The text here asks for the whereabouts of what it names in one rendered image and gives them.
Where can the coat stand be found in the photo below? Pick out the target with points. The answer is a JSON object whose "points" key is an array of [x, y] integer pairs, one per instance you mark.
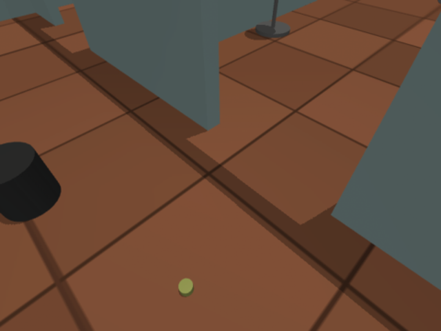
{"points": [[273, 29]]}

